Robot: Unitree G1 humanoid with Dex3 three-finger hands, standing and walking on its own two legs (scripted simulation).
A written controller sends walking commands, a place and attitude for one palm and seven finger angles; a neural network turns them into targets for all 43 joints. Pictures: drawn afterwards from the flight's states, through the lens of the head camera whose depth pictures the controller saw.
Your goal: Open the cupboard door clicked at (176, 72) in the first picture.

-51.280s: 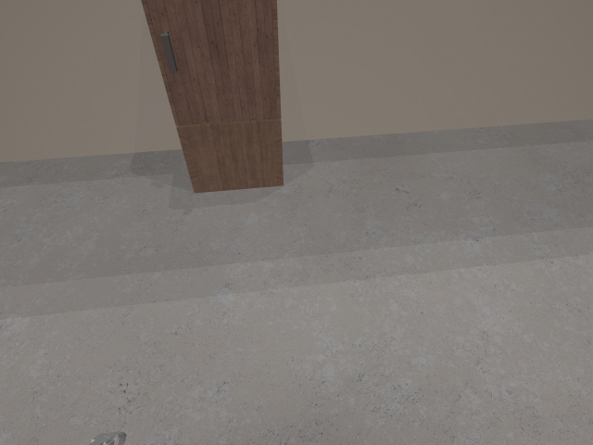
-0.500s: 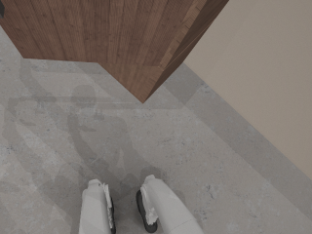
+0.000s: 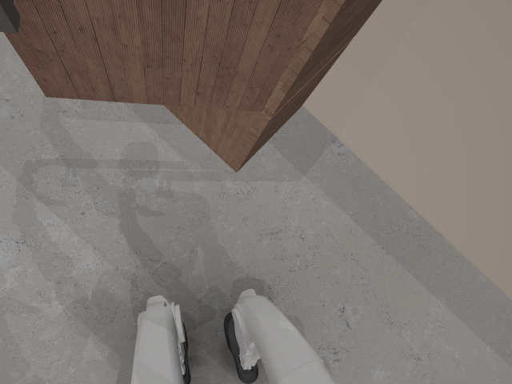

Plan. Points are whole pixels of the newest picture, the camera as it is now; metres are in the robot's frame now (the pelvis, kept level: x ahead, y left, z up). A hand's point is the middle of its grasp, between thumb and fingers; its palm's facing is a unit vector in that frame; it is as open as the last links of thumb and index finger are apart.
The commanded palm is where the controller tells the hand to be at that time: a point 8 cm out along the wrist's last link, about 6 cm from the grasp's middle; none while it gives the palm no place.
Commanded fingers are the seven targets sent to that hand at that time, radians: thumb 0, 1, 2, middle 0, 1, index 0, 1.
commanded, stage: slide the fingers in behind the handle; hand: left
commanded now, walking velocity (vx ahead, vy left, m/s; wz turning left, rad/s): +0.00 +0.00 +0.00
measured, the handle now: out of the picture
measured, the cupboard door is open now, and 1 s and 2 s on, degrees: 45 45 58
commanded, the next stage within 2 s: draw the hand back to the body in 1.38 s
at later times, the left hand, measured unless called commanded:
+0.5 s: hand out of the picture +0.59 +0.27 +0.10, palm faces +0.01 -1.00 +0.00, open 14.1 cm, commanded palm +0.61 +0.25 +0.09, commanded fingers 0.00 -0.50 0.30 -0.30 -1.20 -0.30 -1.20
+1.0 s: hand out of the picture +0.58 +0.26 +0.10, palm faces +0.07 -1.00 +0.00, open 14.9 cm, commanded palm +0.59 +0.22 +0.09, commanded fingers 0.00 -0.50 0.30 -0.30 -1.20 -0.30 -1.20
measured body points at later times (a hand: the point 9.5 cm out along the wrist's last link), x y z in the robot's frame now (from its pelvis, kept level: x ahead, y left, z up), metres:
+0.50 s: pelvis +0.00 -0.01 +0.00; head +0.22 +0.06 +0.40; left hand +0.58 +0.33 +0.10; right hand -0.04 -0.26 -0.07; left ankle +0.04 +0.07 -0.60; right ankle +0.01 -0.13 -0.60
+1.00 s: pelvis +0.02 -0.02 +0.02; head +0.22 +0.06 +0.42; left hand +0.57 +0.31 +0.10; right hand +0.00 -0.28 -0.06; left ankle +0.04 +0.07 -0.60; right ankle +0.01 -0.13 -0.60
